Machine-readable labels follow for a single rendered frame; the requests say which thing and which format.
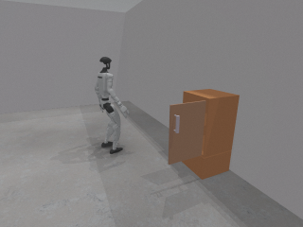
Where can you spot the right robot upper arm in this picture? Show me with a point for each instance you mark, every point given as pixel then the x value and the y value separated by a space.
pixel 109 78

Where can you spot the robot right hand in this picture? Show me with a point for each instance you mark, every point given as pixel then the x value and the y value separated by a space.
pixel 123 109

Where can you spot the right robot forearm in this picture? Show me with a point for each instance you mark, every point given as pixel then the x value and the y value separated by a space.
pixel 115 98

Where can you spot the handle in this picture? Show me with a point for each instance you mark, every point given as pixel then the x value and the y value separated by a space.
pixel 177 123

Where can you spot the robot torso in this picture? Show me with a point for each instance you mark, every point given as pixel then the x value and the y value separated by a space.
pixel 102 89

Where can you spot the cupboard door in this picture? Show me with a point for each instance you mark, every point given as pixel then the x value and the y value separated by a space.
pixel 188 143

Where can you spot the robot right foot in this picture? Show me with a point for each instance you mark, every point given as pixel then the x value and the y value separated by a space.
pixel 112 151

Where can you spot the left robot upper arm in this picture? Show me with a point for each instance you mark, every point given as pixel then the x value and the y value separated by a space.
pixel 96 85

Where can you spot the left robot forearm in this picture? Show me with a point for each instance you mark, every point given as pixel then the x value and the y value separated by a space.
pixel 99 96

